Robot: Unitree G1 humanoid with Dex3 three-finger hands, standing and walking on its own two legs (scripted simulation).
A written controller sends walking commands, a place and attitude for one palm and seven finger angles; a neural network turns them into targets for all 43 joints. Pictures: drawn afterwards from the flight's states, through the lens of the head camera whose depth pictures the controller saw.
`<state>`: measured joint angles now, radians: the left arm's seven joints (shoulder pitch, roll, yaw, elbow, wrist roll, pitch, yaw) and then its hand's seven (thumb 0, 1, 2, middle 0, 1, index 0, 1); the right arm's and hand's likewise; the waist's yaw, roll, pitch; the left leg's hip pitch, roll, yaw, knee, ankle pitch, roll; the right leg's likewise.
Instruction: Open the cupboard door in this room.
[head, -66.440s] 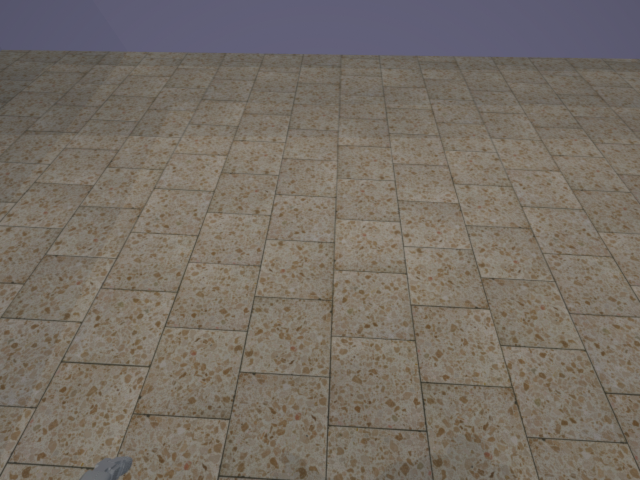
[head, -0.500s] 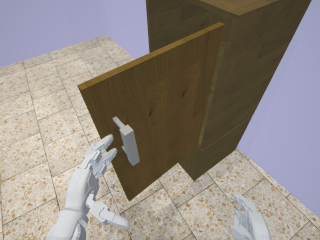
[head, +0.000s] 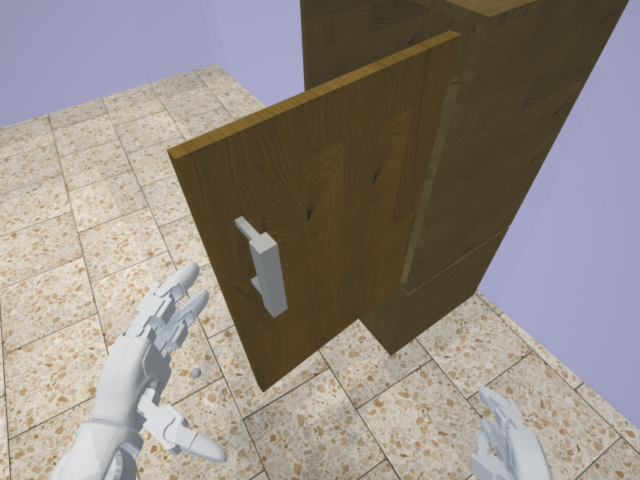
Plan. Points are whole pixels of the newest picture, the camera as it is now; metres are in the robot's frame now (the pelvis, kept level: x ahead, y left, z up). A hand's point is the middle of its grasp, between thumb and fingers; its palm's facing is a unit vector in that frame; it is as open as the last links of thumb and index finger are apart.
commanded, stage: draw the hand back to the body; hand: left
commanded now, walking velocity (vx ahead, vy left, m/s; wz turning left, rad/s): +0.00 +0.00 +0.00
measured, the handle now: (260, 268) +0.34 +0.10 +0.10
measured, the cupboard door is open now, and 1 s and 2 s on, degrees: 94 94 94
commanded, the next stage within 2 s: step back with the hand held close in 1.46 s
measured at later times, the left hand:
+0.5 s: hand (102, 356) +0.21 +0.22 +0.14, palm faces +0.15 -0.96 -0.22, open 15.6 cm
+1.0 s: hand (33, 310) +0.23 +0.27 +0.18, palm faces +0.39 -0.83 -0.40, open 10.0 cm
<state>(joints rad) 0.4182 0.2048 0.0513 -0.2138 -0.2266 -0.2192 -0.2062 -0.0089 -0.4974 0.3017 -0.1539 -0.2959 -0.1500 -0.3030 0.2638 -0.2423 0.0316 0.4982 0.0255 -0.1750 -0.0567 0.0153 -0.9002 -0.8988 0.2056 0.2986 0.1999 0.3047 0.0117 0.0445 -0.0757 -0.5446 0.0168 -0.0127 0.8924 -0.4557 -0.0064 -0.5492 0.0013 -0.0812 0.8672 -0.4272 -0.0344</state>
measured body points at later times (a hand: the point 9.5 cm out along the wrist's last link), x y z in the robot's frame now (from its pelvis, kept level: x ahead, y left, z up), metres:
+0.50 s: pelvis +0.01 +0.02 +0.02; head +0.00 +0.02 +0.47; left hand +0.19 +0.27 +0.15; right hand +0.20 -0.19 -0.04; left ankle +0.00 +0.12 -0.70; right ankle +0.01 -0.10 -0.70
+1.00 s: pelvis +0.03 +0.02 +0.05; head +0.02 +0.00 +0.50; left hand +0.20 +0.31 +0.21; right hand +0.21 -0.20 -0.04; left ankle +0.00 +0.12 -0.70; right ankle +0.01 -0.10 -0.70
